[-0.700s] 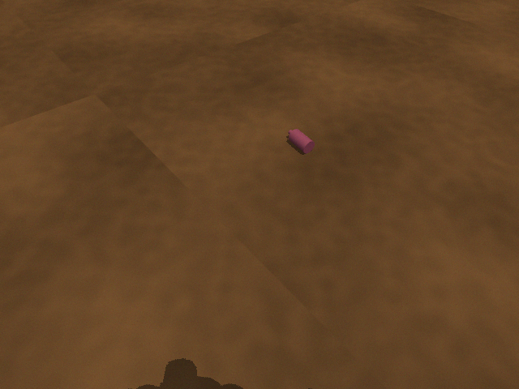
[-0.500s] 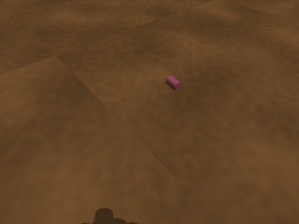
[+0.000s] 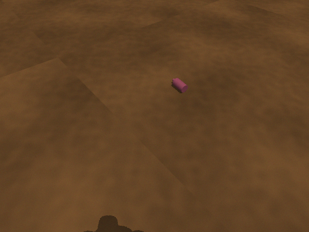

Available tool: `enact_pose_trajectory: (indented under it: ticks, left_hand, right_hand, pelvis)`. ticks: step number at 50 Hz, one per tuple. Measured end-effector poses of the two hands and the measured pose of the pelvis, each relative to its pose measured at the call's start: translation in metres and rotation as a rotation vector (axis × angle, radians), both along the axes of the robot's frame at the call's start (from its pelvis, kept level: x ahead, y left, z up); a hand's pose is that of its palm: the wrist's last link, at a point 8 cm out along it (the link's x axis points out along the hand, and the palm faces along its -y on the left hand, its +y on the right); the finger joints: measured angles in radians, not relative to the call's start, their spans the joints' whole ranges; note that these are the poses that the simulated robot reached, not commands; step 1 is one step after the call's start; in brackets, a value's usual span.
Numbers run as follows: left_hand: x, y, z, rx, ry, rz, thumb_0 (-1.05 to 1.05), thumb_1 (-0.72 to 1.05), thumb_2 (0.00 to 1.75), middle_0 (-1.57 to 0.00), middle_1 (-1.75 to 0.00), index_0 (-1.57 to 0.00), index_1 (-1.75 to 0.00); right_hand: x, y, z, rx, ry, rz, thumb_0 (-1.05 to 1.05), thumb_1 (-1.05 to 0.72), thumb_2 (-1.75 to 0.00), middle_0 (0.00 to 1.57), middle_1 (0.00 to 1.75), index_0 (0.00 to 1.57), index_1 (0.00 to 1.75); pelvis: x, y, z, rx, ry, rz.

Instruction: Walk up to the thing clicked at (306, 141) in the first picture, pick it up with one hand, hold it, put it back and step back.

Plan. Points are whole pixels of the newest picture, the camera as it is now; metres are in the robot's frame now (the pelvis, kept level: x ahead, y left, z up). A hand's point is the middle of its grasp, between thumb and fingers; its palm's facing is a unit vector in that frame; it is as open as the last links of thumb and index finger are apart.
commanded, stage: stand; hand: left
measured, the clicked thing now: (178, 84) +1.57 -0.28 -0.74
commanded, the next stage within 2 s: walk up in 0.42 s
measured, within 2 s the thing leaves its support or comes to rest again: neither
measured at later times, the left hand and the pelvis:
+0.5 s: hand out of the picture +0.08 +0.25 -0.16, palm faces -0.09 -0.94 -0.34, open 7.3 cm; pelvis +0.01 +0.00 +0.00, yaw -5 degrees
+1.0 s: hand (106, 190) +0.28 +0.15 -0.14, palm faces -0.34 -0.85 -0.41, open 7.3 cm; pelvis +0.17 -0.09 -0.01, yaw -25 degrees
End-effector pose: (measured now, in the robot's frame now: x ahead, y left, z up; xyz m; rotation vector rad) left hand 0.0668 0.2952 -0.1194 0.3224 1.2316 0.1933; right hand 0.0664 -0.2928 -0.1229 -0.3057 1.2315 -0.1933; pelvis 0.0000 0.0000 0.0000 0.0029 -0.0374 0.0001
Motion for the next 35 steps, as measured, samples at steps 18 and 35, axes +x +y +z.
enact_pose_trajectory:
  ticks: [18,35]
  left_hand:
    - [0.002,-0.002,0.000,0.000,-0.004,-0.002,0.00,0.91,0.90,-0.20,-0.30,-0.21,-0.30]
    - [0.115,-0.016,0.029,0.086,-0.036,-0.229,0.00,0.91,0.90,-0.20,-0.30,-0.21,-0.30]
  right_hand:
    - [0.001,-0.003,0.001,-0.004,0.004,0.003,0.01,-0.90,-0.90,0.20,0.30,0.20,0.30]
    - [-0.016,-0.085,-0.010,-0.021,-0.135,-0.215,0.01,-0.90,-0.90,0.20,0.31,0.21,0.30]
  pelvis:
    - [0.001,-0.002,0.000,-0.002,0.004,0.004]
    - [0.052,-0.040,-0.019,0.033,0.003,-0.248]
